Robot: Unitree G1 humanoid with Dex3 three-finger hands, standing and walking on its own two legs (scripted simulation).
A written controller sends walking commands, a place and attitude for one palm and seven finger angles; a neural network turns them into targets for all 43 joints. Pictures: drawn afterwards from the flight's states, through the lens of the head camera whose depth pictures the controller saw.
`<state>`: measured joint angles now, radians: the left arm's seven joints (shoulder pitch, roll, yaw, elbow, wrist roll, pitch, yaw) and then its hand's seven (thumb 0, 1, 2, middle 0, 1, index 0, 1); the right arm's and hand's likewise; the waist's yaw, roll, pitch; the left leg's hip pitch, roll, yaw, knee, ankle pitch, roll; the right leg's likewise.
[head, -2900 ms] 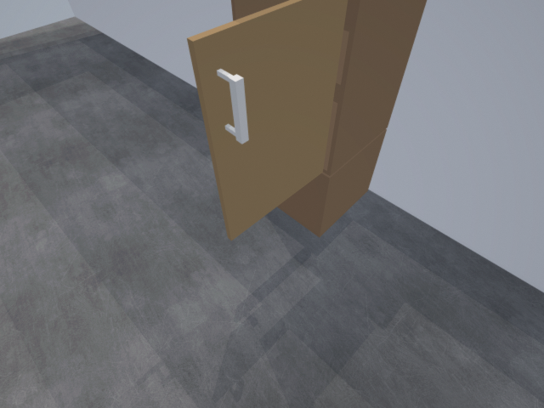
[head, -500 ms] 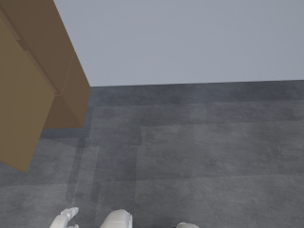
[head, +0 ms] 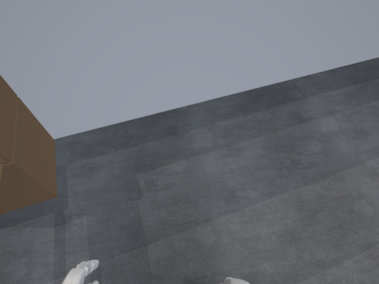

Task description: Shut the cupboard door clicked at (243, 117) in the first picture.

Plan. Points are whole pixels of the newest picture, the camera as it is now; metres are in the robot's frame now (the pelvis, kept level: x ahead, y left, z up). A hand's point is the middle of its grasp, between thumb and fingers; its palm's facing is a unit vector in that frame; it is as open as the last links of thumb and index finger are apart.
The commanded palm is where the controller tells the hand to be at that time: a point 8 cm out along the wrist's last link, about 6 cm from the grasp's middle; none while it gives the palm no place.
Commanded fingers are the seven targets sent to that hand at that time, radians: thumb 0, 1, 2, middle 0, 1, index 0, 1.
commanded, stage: walk around to get in front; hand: left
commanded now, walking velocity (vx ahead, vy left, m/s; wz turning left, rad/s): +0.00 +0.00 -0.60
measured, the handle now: out of the picture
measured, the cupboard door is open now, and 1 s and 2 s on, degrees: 88 88 88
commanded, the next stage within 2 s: none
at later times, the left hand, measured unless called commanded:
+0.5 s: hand (115, 263) +0.18 +0.19 -0.18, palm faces -0.26 -0.95 -0.19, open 7.4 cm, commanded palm none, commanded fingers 0.00 0.90 0.90 -0.20 -0.30 -0.20 -0.30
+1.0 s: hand (163, 222) +0.27 +0.08 -0.15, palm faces -0.57 -0.77 -0.27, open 7.4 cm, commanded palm none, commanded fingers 0.00 0.90 0.90 -0.20 -0.30 -0.20 -0.30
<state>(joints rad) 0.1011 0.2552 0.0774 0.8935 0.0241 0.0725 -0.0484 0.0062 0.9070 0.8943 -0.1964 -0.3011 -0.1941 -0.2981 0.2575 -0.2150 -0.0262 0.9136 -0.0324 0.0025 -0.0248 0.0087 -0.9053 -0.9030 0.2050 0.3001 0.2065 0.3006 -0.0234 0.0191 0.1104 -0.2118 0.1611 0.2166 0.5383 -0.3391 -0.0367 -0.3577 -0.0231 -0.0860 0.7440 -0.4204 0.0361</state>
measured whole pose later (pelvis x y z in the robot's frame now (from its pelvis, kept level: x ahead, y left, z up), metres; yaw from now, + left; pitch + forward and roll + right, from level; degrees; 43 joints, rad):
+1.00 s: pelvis +0.07 -0.03 +0.00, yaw -35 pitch +2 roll +1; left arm 0.15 0.23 0.05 0.89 0.02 0.03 0.00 0.00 0.90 0.89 -0.20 -0.30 -0.20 -0.30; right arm 0.18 -0.26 -0.05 0.91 -0.01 0.05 -0.02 0.01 -0.91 -0.90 0.20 0.30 0.20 0.30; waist -0.03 0.01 0.11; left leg -0.50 0.09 0.03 1.05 -0.41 -0.09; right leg -0.27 0.02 0.02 0.52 -0.27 -0.03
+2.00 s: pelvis +0.20 -0.16 -0.01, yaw -70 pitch +1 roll +0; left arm 0.28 0.24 0.09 1.02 0.03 0.03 -0.04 0.01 0.90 0.89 -0.20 -0.30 -0.20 -0.30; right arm 0.20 -0.20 -0.02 0.87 -0.04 -0.07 -0.01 0.01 -0.91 -0.90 0.20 0.30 0.20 0.30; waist 0.01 -0.05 0.04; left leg -0.32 0.07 0.14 0.60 -0.30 0.01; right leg -0.37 0.00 0.03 1.08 -0.46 -0.02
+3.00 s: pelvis +0.27 -0.61 +0.00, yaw -83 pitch +0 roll -1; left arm 0.25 0.17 0.04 1.07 0.02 -0.01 0.00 0.01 0.91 0.89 -0.20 -0.30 -0.19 -0.30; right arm 0.21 -0.16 -0.02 1.02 -0.02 -0.07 -0.03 0.00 -0.93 -0.90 0.20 0.30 0.20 0.30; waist 0.01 -0.03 0.06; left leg -0.28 0.01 0.10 0.48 -0.21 0.06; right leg -0.44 -0.06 -0.04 1.06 -0.38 0.03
